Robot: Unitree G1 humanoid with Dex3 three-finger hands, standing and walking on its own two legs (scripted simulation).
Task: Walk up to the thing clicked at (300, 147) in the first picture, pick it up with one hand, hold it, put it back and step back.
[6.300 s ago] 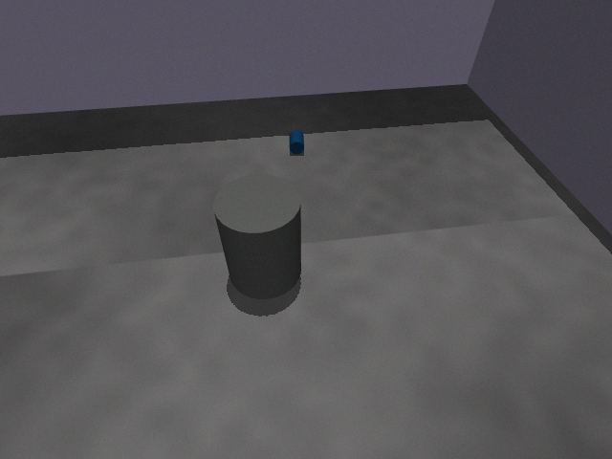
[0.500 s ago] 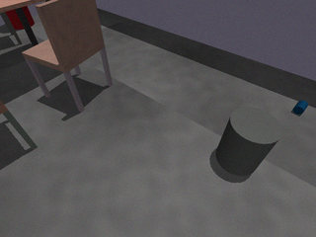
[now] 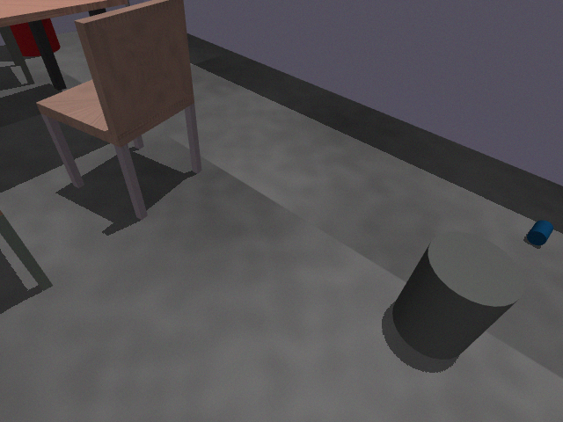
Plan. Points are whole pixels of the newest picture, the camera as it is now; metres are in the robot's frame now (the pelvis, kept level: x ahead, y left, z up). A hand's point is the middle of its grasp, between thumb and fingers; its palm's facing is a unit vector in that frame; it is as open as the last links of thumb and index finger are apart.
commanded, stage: walk up
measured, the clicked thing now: (540, 232) +1.22 -1.39 -0.73
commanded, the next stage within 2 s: none
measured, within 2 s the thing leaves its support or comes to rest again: neither
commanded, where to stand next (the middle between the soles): +0.87 -0.09 m, yaw -2 degrees
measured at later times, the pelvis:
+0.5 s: pelvis +0.23 -0.07 +0.00, yaw -3 degrees
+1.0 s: pelvis +0.45 -0.05 +0.00, yaw -3 degrees
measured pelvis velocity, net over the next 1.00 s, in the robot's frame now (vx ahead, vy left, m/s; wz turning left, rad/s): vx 0.45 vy -0.05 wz -0.05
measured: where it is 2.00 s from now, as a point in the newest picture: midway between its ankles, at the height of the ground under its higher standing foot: (293, 296)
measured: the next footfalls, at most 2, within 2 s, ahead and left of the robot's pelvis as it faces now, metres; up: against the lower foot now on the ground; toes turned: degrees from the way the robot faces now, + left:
right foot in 0.28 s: +0.28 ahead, -0.18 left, +0.00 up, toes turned -7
left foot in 0.74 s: +0.52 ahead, +0.06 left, +0.00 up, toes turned +4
